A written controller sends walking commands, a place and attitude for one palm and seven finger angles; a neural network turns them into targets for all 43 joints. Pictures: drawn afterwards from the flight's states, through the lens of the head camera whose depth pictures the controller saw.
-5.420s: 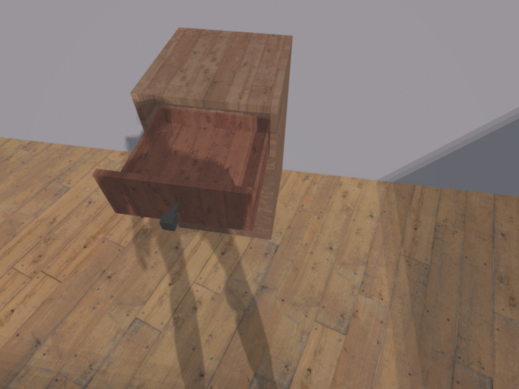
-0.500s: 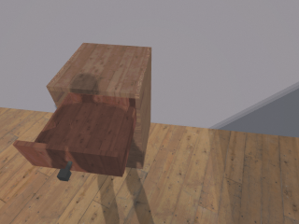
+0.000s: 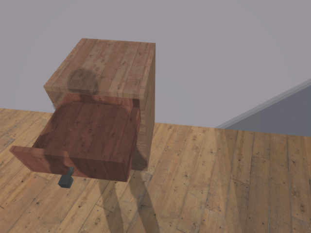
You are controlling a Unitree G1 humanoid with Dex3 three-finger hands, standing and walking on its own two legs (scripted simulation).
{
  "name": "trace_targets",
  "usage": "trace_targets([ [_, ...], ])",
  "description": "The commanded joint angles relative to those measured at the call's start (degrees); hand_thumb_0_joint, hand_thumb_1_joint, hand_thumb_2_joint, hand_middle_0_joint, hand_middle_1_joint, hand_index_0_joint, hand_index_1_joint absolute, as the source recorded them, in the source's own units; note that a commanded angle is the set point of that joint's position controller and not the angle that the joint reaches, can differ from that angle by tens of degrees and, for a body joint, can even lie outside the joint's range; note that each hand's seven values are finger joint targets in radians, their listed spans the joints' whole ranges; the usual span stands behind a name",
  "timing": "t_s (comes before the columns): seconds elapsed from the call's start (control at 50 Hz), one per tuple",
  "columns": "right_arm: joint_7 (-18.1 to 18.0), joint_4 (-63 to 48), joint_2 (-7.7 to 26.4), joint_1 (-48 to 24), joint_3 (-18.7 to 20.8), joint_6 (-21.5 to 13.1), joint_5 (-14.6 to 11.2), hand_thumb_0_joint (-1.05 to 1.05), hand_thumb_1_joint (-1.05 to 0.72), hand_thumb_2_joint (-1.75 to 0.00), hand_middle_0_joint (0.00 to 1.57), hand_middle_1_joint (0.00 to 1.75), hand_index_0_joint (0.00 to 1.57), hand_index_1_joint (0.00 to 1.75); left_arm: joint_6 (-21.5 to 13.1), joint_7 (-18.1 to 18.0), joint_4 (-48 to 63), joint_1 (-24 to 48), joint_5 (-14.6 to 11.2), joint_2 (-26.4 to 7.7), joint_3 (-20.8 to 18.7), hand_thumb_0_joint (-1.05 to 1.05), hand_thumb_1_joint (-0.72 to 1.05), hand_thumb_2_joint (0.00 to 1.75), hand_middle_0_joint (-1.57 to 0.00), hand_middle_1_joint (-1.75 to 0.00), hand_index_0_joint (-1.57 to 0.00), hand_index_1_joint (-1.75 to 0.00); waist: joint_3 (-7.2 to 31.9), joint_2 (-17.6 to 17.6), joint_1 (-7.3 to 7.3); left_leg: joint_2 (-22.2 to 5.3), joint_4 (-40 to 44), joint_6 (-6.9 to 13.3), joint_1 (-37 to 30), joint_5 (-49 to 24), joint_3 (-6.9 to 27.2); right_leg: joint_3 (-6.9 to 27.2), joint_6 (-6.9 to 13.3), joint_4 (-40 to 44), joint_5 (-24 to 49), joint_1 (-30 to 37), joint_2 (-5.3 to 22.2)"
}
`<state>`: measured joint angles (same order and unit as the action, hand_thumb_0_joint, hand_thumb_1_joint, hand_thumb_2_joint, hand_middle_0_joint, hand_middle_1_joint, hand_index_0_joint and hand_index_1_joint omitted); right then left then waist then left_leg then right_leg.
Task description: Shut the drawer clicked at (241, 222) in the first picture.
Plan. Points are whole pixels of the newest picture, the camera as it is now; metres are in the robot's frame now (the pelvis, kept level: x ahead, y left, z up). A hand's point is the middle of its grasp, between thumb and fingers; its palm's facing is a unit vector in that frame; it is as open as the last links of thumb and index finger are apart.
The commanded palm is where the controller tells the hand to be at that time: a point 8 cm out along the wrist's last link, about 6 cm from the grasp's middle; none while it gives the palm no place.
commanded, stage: shuffle to correct the standing spot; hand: left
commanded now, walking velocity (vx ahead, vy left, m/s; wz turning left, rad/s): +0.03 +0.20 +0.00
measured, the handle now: (68, 176) +0.31 +0.33 -0.16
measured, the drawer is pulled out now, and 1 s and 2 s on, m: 0.30 0.30 0.30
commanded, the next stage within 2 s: come to a stop and stand still in 0.80 s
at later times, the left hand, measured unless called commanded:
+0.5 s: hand out of the picture +0.05 +0.25 -0.17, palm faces +0.01 -0.95 -0.31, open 7.3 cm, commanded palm none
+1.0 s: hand out of the picture +0.02 +0.35 -0.19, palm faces +0.05 -0.95 -0.30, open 7.3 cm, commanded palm none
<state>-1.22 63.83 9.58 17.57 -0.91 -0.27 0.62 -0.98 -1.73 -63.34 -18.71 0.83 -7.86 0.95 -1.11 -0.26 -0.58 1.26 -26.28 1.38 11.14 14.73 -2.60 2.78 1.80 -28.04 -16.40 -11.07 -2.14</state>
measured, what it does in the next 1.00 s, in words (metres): steps to the left: right foot, then left foot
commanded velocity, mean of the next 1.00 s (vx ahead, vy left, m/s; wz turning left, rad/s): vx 0.03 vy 0.14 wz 0.00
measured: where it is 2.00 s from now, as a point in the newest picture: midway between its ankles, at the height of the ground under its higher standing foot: outside the picture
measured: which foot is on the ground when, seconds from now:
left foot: down 0.00-0.54, up 0.56-0.86, down 0.88-1.00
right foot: down 0.00-0.28, up 0.30-0.52, down 0.54-0.88, up 0.90-1.00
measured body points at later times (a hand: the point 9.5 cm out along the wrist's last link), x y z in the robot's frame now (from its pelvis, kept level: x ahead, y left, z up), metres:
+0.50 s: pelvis +0.00 +0.04 -0.01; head +0.03 +0.02 +0.44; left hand +0.05 +0.30 -0.15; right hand +0.04 -0.19 -0.17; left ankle -0.01 +0.10 -0.74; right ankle -0.03 -0.06 -0.72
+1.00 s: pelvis -0.01 +0.12 -0.02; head +0.01 +0.13 +0.43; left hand +0.01 +0.40 -0.17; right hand +0.05 -0.13 -0.16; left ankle +0.02 +0.26 -0.74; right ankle -0.04 +0.00 -0.68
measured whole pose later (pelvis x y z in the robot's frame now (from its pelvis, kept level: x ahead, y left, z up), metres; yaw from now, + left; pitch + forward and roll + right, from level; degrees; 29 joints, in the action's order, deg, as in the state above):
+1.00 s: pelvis -0.01 +0.12 -0.02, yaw -1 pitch +0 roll +3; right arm 0.2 54.8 10.8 13.3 1.5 1.9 1.7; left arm 3.4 -1.9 -57.4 -15.0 2.0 -15.6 -4.5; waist -2.2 -4.6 -1.2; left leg -1.6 -34.1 -1.4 18.5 15.7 -5.1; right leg -1.1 0.6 -64.0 -28.4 -27.1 5.6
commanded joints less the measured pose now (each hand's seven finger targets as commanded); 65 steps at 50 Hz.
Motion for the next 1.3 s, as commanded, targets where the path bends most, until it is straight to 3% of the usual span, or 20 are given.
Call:
trace_targets([
  [0.0, -0.24, -3.09, 5.36, 2.51, 1.37, -0.53, 0.04, 0.00, -0.90, -0.90, 0.20, 0.30, 0.20, 0.30, -0.58, -1.15, 2.42, -3.35, -0.04, -8.88, -2.01, 0.00, 0.90, 0.90, -0.20, -0.30, -0.20, -0.30, -2.71, -1.76, -0.11, -4.66, 2.06, -0.19, 2.60, -3.71, 3.64, 11.80, 3.92, 6.17, 9.32, -1.89, 10.70],
  [0.14, -0.08, -6.61, 5.72, 1.59, 2.37, 0.24, 0.23, 0.00, -0.90, -0.90, 0.20, 0.30, 0.20, 0.30, 0.29, -1.79, 4.90, -3.10, 0.34, -11.25, -4.00, 0.00, 0.90, 0.90, -0.20, -0.30, -0.20, -0.30, -1.18, -6.04, -0.25, -3.11, -1.97, -0.71, 5.54, -3.02, 2.07, 14.86, 6.07, 3.76, 15.85, -0.08, 15.54],
  [0.26, -0.25, -8.78, 9.37, 3.76, 3.32, 0.31, 0.50, 0.00, -0.90, -0.90, 0.20, 0.30, 0.20, 0.30, 1.77, -1.80, 8.28, 0.25, 0.65, -8.73, -3.84, 0.00, 0.90, 0.90, -0.20, -0.30, -0.20, -0.30, 0.32, 9.07, 0.43, -13.12, 3.98, 7.01, -4.83, -26.79, 12.77, -1.22, 0.66, -12.59, -6.58, -11.52, 4.35],
  [0.32, -0.23, -10.59, 8.90, 1.59, 3.14, 0.88, 0.73, 0.00, -0.90, -0.90, 0.20, 0.30, 0.20, 0.30, 2.42, -1.68, 8.77, 1.82, 0.62, -7.59, -3.74, 0.00, 0.90, 0.90, -0.20, -0.30, -0.20, -0.30, 0.55, 7.29, 0.18, -15.20, 5.36, 12.03, -5.14, -33.61, 13.53, -4.18, -0.38, -26.09, -16.07, -15.58, 5.39],
  [0.46, 0.19, -12.26, 9.66, -2.05, 3.39, 1.42, 0.80, 0.00, -0.90, -0.90, 0.20, 0.30, 0.20, 0.30, 2.30, -1.64, 8.14, -1.23, 0.66, -6.85, -3.92, 0.00, 0.90, 0.90, -0.20, -0.30, -0.20, -0.30, 1.83, 3.13, -2.18, -12.53, 2.20, 10.32, 1.75, -29.54, 9.78, -6.86, -0.69, -10.27, -5.61, -3.77, 6.87],
  [0.5, 0.59, -13.11, 8.56, -2.62, 3.50, 1.29, 0.21, 0.00, -0.90, -0.90, 0.20, 0.30, 0.20, 0.30, 1.05, -2.10, 7.38, -5.98, 1.02, -9.69, -4.38, 0.00, 0.90, 0.90, -0.20, -0.30, -0.20, -0.30, 3.95, -4.48, -4.29, -7.79, -7.37, 5.02, 9.59, -16.19, 5.65, 0.29, 1.72, 4.35, 8.49, 8.00, 14.37],
  [0.52, 0.86, -14.47, 6.20, -2.62, 3.69, 1.28, -0.01, 0.00, -0.90, -0.90, 0.20, 0.30, 0.20, 0.30, 0.43, -2.39, 7.56, -7.02, 1.53, -14.55, -5.28, 0.00, 0.90, 0.90, -0.20, -0.30, -0.20, -0.30, 2.76, -17.38, -3.55, 0.56, -18.24, -0.20, 21.48, 6.19, -0.80, 19.35, 8.67, 7.78, 23.74, 12.67, 29.55],
  [0.54, 0.73, -14.46, 8.18, -5.44, 4.16, 2.12, 0.79, 0.00, -0.90, -0.90, 0.20, 0.30, 0.20, 0.30, -0.12, -2.52, 7.59, -7.74, 0.92, -15.79, -5.75, 0.00, 0.90, 0.90, -0.20, -0.30, -0.20, -0.30, 1.25, -15.70, -4.93, -0.09, -30.67, -1.93, 23.37, 18.46, 2.83, 22.84, 14.40, 10.03, 29.82, 7.54, 34.98],
  [0.64, 2.48, -13.43, 5.42, -5.09, 4.16, 3.49, 0.57, 0.00, -0.90, -0.90, 0.20, 0.30, 0.20, 0.30, -0.34, -1.84, 10.45, 1.46, 1.45, -15.06, -5.84, 0.00, 0.90, 0.90, -0.20, -0.30, -0.20, -0.30, 0.36, -10.58, -0.38, -2.77, -37.81, -4.43, 22.52, 7.22, 2.61, 3.01, 8.30, 7.51, 24.15, -0.27, 23.34],
  [0.74, 2.90, -13.55, 4.45, -6.51, 3.87, 2.44, -0.43, 0.00, -0.90, -0.90, 0.20, 0.30, 0.20, 0.30, 0.58, -0.63, 10.04, 0.62, 1.76, -18.81, -7.01, 0.00, 0.90, 0.90, -0.20, -0.30, -0.20, -0.30, 0.52, -11.95, -2.39, -0.60, -16.37, -4.67, 10.76, 5.78, -4.39, 0.91, 5.76, 6.16, 16.07, -3.84, 21.39],
  [0.8, 2.66, -11.70, 5.64, -0.92, 4.12, 1.62, -0.55, 0.00, -0.90, -0.90, 0.20, 0.30, 0.20, 0.30, 1.34, -0.48, 10.00, 2.27, 1.50, -19.44, -7.37, 0.00, 0.90, 0.90, -0.20, -0.30, -0.20, -0.30, 2.13, -10.97, 0.22, 1.06, -2.16, -4.41, -1.65, -0.52, -7.90, -0.59, 2.75, 0.10, 13.78, -8.02, 19.02],
  [0.82, 2.38, -10.87, 7.32, 1.94, 4.29, 1.19, -0.46, 0.00, -0.90, -0.90, 0.20, 0.30, 0.20, 0.30, 1.89, -0.52, 10.16, 2.34, 1.35, -17.57, -6.99, 0.00, 0.90, 0.90, -0.20, -0.30, -0.20, -0.30, 3.39, -6.18, 1.30, -0.91, 2.59, -3.88, -6.44, -3.36, -6.93, -2.42, 1.19, -5.64, 10.25, -9.72, 16.15],
  [0.86, 1.79, -11.04, 15.34, 5.70, 5.91, 1.38, 0.44, 0.00, -0.90, -0.90, 0.20, 0.30, 0.20, 0.30, 3.13, -0.40, 13.37, 4.17, 1.07, -9.78, -5.39, 0.00, 0.90, 0.90, -0.20, -0.30, -0.20, -0.30, 2.12, 16.29, 3.16, -20.44, 8.22, 6.43, -6.81, -15.65, 15.19, -9.10, -3.31, -30.25, -22.74, -23.36, 5.07],
  [0.88, 1.55, -11.58, 16.12, 5.99, 5.85, 2.00, 0.98, 0.00, -0.90, -0.90, 0.20, 0.30, 0.20, 0.30, 3.28, -0.66, 14.52, 5.98, 0.80, -8.41, -5.32, 0.00, 0.90, 0.90, -0.20, -0.30, -0.20, -0.30, -0.96, 11.58, 3.67, -22.11, 9.96, 10.93, 3.72, -8.14, 16.01, -5.92, -1.73, -39.54, -22.14, -22.28, 5.43],
  [0.92, 0.70, -12.11, 10.99, -2.62, 4.37, 1.37, 1.24, 0.00, -0.90, -0.90, 0.20, 0.30, 0.20, 0.30, 3.17, -0.70, 11.56, 3.47, 0.78, -8.15, -5.22, 0.00, 0.90, 0.90, -0.20, -0.30, -0.20, -0.30, 0.73, 17.54, 0.26, -17.14, 11.98, 9.15, 8.74, 5.32, 14.74, -3.00, -0.42, -44.74, -13.14, -20.93, 6.47],
  [1.04, -0.05, -8.21, 7.96, -0.68, 3.13, -0.38, 1.34, 0.00, -0.90, -0.90, 0.20, 0.30, 0.20, 0.30, 1.23, 0.64, 7.05, -2.02, 0.51, -4.24, -2.34, 0.00, 0.90, 0.90, -0.20, -0.30, -0.20, -0.30, 1.16, 6.89, -0.43, -15.86, 8.37, 7.97, 5.07, -2.45, 11.36, -5.46, -0.83, -10.91, -9.75, -5.99, 4.22],
  [1.14, 0.04, -5.30, 2.06, 0.06, 1.46, 0.46, 0.11, 0.00, -0.90, -0.90, 0.20, 0.30, 0.20, 0.30, -1.24, -0.35, 4.40, -2.96, 0.27, -9.72, -2.10, 0.00, 0.90, 0.90, -0.20, -0.30, -0.20, -0.30, -3.21, -17.81, 0.33, -3.48, -7.49, -1.93, 8.12, 8.75, -0.56, 11.94, 3.69, 14.78, 15.64, -2.26, 15.87],
  [1.18, -0.20, -2.83, 2.12, 1.39, 1.34, 0.62, -0.08, 0.00, -0.90, -0.90, 0.20, 0.30, 0.20, 0.30, -1.40, -0.67, 3.36, -1.93, 0.29, -7.30, -1.39, 0.00, 0.90, 0.90, -0.20, -0.30, -0.20, -0.30, -4.77, -12.05, 1.44, -4.41, -9.70, -1.74, 5.66, 8.00, 0.64, 8.46, 4.73, 13.01, 25.87, -2.94, 14.93],
  [1.2, -0.05, -6.41, 5.22, -4.16, 2.55, 0.13, 0.31, 0.00, -0.90, -0.90, 0.20, 0.30, 0.20, 0.30, -2.38, -3.09, 2.57, -6.93, 0.90, -7.65, -2.47, 0.00, 0.90, 0.90, -0.20, -0.30, -0.20, -0.30, -7.90, -6.59, -0.63, -1.86, -19.15, -2.87, 12.05, 10.54, -0.76, 11.89, -1.72, 8.94, 56.94, -0.52, 13.67],
  [1.28, 0.83, -8.14, 0.27, 0.60, 1.26, -0.22, -0.21, 0.00, -0.90, -0.90, 0.20, 0.30, 0.20, 0.30, -2.98, -1.97, 7.09, -2.85, 0.74, -9.53, -2.31, 0.00, 0.90, 0.90, -0.20, -0.30, -0.20, -0.30, 4.35, -0.04, 1.93, -2.83, -14.61, -1.15, 7.89, 10.25, -0.22, 6.72, 8.22, 7.37, 31.64, 5.19, 14.88],
])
